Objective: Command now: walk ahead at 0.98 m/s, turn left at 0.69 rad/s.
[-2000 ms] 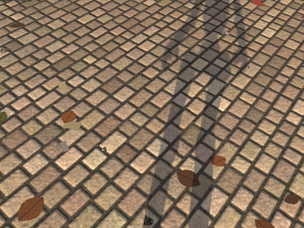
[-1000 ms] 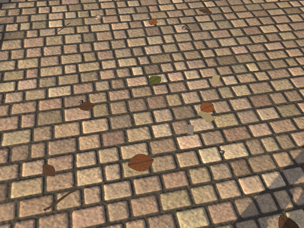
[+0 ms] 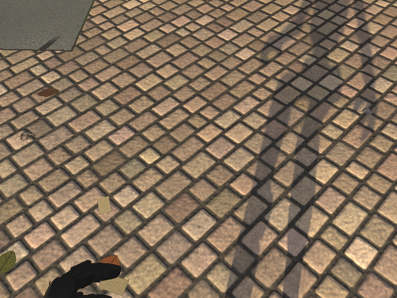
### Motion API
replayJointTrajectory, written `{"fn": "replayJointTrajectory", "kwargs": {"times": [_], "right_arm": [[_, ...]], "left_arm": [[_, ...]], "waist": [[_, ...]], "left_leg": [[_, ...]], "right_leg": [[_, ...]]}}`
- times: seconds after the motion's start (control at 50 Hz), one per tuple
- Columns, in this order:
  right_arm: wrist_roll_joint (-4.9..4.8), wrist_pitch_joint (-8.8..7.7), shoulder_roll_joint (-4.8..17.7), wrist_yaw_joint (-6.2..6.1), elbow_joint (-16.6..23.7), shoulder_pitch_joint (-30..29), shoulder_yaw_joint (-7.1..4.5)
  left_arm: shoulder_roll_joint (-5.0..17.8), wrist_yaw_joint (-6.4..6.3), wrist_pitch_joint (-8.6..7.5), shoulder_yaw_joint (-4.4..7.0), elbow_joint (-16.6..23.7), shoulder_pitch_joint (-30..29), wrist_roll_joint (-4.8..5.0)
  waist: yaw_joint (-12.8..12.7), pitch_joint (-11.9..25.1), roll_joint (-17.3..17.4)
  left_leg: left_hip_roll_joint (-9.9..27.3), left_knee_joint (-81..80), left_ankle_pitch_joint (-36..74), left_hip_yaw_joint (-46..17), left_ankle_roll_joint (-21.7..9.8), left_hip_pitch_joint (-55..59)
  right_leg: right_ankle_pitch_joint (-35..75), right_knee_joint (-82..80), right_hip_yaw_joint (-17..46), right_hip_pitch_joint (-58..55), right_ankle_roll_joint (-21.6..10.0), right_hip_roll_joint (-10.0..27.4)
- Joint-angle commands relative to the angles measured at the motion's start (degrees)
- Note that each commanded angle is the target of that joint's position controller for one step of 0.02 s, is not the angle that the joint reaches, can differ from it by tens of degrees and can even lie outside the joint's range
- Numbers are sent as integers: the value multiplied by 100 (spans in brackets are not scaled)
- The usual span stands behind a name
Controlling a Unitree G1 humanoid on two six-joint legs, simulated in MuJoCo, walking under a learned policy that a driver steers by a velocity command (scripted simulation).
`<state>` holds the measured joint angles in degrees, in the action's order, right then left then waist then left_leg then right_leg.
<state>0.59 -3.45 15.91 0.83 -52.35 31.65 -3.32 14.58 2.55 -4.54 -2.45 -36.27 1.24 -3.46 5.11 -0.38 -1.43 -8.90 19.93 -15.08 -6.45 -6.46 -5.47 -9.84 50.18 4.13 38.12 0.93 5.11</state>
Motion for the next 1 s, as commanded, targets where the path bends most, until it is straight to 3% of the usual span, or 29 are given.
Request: {"fn": "replayJointTrajectory", "kwargs": {"times": [0.02, 0.1, 0.14, 0.16, 0.18, 0.2, 0.22, 0.24, 0.26, 0.28, 0.3, 0.34, 0.4, 0.44, 0.5, 0.52, 0.54, 0.56, 0.58, 0.6, 0.64, 0.68, 0.74, 0.82, 0.88, 0.9, 0.92, 0.96, 1.0], "right_arm": [[-87, -209, 1077, 10, 705, -889, -293], [-109, -162, 1240, -8, 618, -545, -378], [-65, -162, 1389, 31, 598, -652, -413], [-72, -231, 994, 35, 740, -831, -308], [-318, -238, 108, 3, 1059, -474, -82], [-196, -141, 425, -39, 1102, -680, -50], [-67, -62, 672, -25, 1068, -1231, -104], [24, -28, 628, 36, 1080, -1570, -97], [98, 23, 533, 94, 1107, -1804, -99], [143, 103, 397, 131, 1174, -1682, -83], [166, 171, 290, 130, 1205, -1727, -56], [180, 216, 164, 164, 1450, -2074, 7], [160, 130, 105, 349, 1663, -2415, 168], [176, 125, 228, 413, 1512, -2247, 164], [376, 53, 609, 275, 980, -1001, 44], [431, -6, 920, 187, 908, -799, -16], [398, -18, 1361, 101, 1104, -979, -67], [-31, 21, 1221, 32, 1201, -799, -106], [-136, 72, 1016, -49, 1285, -1397, -62], [-132, 109, 640, -84, 1282, -1849, 59], [-67, 127, 327, -149, 1137, -2062, 187], [48, 87, 378, -132, 986, -2027, 191], [103, 22, 321, -83, 818, -2139, 205], [89, 140, 306, -55, 625, -2089, 186], [55, 272, 167, -102, 552, -2075, 228], [54, 278, 10, -108, 544, -1913, 263], [-32, 346, -67, -120, 412, -1518, 248], [32, 379, 75, -127, 226, -1596, 201], [43, 347, 212, -125, 80, -1535, 159]], "left_arm": [[433, 54, -32, 54, 499, -573, 159], [772, -95, -76, 217, 441, -364, 154], [1130, -259, -140, 434, 58, 1109, 123], [1582, -401, -160, 623, -68, 2364, 9], [2018, -421, -113, 736, -111, 2572, -187], [1798, -402, -49, 779, -149, 2144, -54], [1178, -373, -42, 661, -70, 1696, -2], [825, -328, -61, 571, -165, 1570, -12], [650, -316, -86, 515, -301, 1617, -38], [578, -307, -149, 479, -456, 1725, -5], [443, -253, -215, 450, -609, 1864, 85], [492, -200, -303, 461, -786, 1905, 216], [708, -209, -298, 511, -736, 1145, 296], [959, -192, -309, 572, -844, 1343, 343], [1163, -265, -215, 600, -933, 1570, 445], [1088, -284, -145, 577, -937, 1889, 436], [480, -285, -1, 445, -934, 3033, 441], [817, -366, 152, 474, -1053, 3261, 470], [918, -377, 219, 477, -1028, 2911, 402], [919, -368, 242, 461, -986, 2501, 305], [762, -338, 384, 422, -1034, 2356, 172], [530, -313, 520, 391, -1140, 2477, 201], [263, -340, 580, 334, -1155, 2218, 264], [265, -404, 685, 344, -1191, 1769, 260], [289, -427, 622, 331, -1212, 1624, 127], [531, -455, 545, 342, -1159, 1621, 53], [819, -436, 513, 410, -1159, 1221, 164], [429, -394, 448, 321, -1175, 888, 231], [424, -420, 430, 331, -1290, 1045, 274]], "waist": [[-300, -589, 393], [-255, -116, 358], [-1026, 867, 89], [-1572, 1611, -275], [-1228, 2312, -1764], [-1022, 1898, -1674], [-1049, 1079, -842], [-989, 491, -244], [-899, 168, -105], [-689, 125, -470], [-611, 102, -473], [-507, 50, -570], [-228, -64, -667], [-186, 124, -584], [355, 692, -80], [368, 877, 437], [-291, 1886, 1651], [-5, 2968, 1139], [-212, 2341, 749], [-353, 1473, 456], [-620, 764, 341], [-754, 800, 389], [-808, 822, 507], [-647, 648, 738], [-722, 150, 329], [-611, 29, -154], [-240, -151, -829], [-218, -325, -604], [-297, -261, -494]], "left_leg": [[1160, -1600, 228, -1478, -744, -2178], [1325, -458, 2222, -1597, -409, -727], [893, 1820, 3229, -1217, -156, -901], [616, 3634, 2054, -853, -83, -1770], [97, 5357, -1415, -206, 47, -3430], [624, 6026, -868, 13, -55, -4099], [925, 5981, -350, 149, -57, -4259], [1098, 5675, -78, 177, 18, -4083], [1156, 5478, -120, 183, 100, -3888], [1135, 5366, -342, 198, 210, -3762], [1114, 5180, -512, 207, 269, -3740], [948, 4602, -403, 298, 352, -3881], [772, 1988, 1193, 768, 380, -2284], [504, 1536, 1914, 1024, 307, -1040], [448, 1041, 2334, 702, -47, 500], [1094, 904, 4180, 212, -185, 1097], [3020, 1817, 8511, -1659, -973, 2411], [3399, 1666, 8990, -2218, -1476, 2742], [3052, 1208, 7561, -1871, -1423, 1954], [2695, 825, 6345, -1502, -1241, 1117], [2288, 368, 5738, -993, -927, -69], [2092, 156, 5719, -600, -824, -720], [1852, 20, 5012, -232, -688, -1031], [1759, -239, 2087, -436, -508, -1467], [1517, -187, -371, -670, -31, -2234], [1263, 194, -649, -502, 192, -2342], [695, 354, -479, 97, 308, -1508], [831, 343, 325, 32, 370, -495], [1003, 195, 506, -112, 371, -491]], "right_leg": [[1254, -1242, -385, -1774, 180, -232], [834, -2052, -345, -2257, 85, -489], [30, -2101, -369, -4085, -97, -512], [-1717, -2155, 729, -5408, -320, 629], [-3774, -3211, 3739, -6502, -792, 2323], [-4284, -3640, 4517, -5932, -956, 2254], [-3582, -3531, 3392, -5208, -850, 1930], [-1718, -3447, 2336, -4505, -834, 1629], [147, -3372, 1511, -4069, -742, 1310], [1974, -3154, 1051, -3887, -777, 1269], [3190, -3026, 673, -3832, -733, 1162], [4169, -3180, 194, -3798, -720, 1100], [3599, -3607, -923, -2630, -512, 443], [3614, -3427, -960, -2303, -493, 492], [3670, -1395, -1120, -2373, -355, 362], [1564, 110, -1282, -1945, -250, -62], [-3123, 2596, -1044, -951, -94, -700], [-2772, 3118, 7, -830, -128, -725], [-2183, 3007, 33, -704, -103, -480], [-1910, 2526, -98, -583, -69, -298], [-1716, 1676, -136, -1128, 6, -151], [-1517, 1115, -268, -1883, 34, -275], [-1161, -40, -340, -2302, 15, -319], [-624, -1024, -413, -2800, -36, -424], [-229, -2459, -133, -3437, -244, -234], [-311, -3084, 677, -3409, -380, 485], [-927, -3492, 1121, -2137, -665, 876], [-1631, -3682, 825, -1401, -477, 468], [-1384, -3602, 568, -1716, -359, 190]]}}
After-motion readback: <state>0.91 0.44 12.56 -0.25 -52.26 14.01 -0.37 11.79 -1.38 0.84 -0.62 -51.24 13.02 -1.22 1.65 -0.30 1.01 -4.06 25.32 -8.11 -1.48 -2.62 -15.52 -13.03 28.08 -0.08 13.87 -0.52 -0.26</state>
